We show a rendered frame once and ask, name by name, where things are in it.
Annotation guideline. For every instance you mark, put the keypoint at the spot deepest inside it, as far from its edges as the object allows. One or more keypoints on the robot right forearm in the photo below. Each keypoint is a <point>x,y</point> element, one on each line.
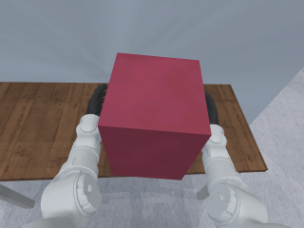
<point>217,163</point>

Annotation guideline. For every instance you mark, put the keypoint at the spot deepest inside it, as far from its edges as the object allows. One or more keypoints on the left robot upper arm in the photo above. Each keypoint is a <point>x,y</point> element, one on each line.
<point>69,203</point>

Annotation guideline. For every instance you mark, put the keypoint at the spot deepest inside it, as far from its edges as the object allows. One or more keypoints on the robot left forearm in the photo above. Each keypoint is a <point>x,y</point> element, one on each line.
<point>85,151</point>

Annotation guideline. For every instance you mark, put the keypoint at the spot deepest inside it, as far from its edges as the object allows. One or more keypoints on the left robot hand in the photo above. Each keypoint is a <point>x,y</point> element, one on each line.
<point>95,103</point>

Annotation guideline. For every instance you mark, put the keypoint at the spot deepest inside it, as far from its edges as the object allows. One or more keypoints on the right robot upper arm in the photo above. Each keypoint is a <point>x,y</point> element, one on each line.
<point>232,207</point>

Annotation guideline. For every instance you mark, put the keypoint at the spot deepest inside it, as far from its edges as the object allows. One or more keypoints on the table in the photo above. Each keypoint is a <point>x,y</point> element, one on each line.
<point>38,122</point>

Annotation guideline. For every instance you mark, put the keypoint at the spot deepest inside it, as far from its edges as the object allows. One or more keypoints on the carton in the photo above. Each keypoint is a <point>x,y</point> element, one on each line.
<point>154,120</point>

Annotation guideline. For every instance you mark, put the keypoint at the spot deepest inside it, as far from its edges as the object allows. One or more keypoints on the right robot hand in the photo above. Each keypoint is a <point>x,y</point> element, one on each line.
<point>211,109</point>

